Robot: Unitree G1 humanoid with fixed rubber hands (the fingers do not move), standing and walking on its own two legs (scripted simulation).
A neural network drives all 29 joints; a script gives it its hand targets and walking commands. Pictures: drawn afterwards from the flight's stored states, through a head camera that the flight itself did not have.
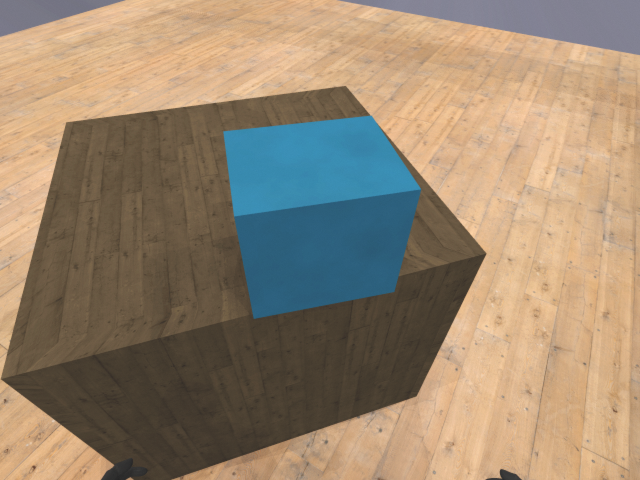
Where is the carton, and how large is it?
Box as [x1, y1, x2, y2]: [223, 116, 420, 318]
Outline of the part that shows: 371,116 223,131 234,218 254,318 394,291 420,188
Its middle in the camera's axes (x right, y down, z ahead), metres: -0.01 -0.04 +0.65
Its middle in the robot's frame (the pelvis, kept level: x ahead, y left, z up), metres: +0.53 +0.01 +0.04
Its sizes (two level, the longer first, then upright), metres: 0.248 0.204 0.230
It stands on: a pedestal, 0.69 m high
